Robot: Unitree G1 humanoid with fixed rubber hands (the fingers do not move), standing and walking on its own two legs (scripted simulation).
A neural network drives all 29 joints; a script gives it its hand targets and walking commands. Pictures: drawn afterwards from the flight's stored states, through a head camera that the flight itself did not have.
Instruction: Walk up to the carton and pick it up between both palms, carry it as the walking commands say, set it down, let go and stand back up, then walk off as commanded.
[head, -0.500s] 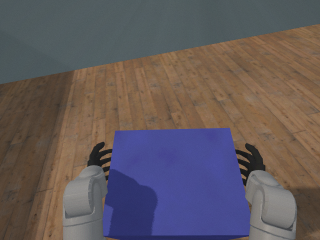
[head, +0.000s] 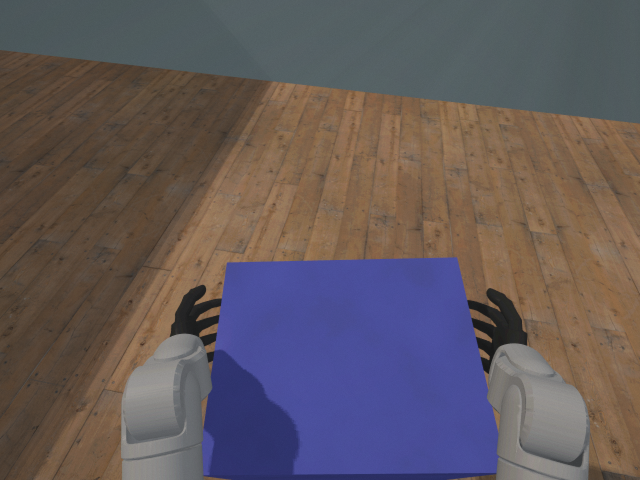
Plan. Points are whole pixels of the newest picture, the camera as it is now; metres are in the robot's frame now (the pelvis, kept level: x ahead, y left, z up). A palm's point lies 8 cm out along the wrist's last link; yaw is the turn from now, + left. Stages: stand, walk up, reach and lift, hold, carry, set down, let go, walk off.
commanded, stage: carry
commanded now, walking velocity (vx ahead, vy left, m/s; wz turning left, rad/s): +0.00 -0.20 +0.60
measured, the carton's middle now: (342, 378) +0.27 +0.00 -0.02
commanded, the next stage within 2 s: none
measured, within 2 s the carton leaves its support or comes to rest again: neither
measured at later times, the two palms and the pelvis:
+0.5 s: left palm (213, 413) +0.17 +0.13 +0.10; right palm (551, 355) +0.26 -0.22 +0.10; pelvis -0.04 -0.10 +0.02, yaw +12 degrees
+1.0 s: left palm out of the picture +0.04 +0.10 +0.08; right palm (532, 361) +0.25 -0.19 +0.10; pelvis -0.07 -0.20 +0.00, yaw +34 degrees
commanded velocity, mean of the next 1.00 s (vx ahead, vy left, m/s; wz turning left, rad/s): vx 0.00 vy -0.16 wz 0.48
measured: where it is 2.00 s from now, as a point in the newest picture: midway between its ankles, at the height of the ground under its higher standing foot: outside the picture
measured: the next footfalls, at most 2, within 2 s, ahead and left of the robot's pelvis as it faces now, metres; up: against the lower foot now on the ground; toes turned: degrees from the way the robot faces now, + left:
right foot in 0.48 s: +0.04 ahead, -0.19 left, +0.00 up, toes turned +10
left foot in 1.02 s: -0.05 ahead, -0.09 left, +0.00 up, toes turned +28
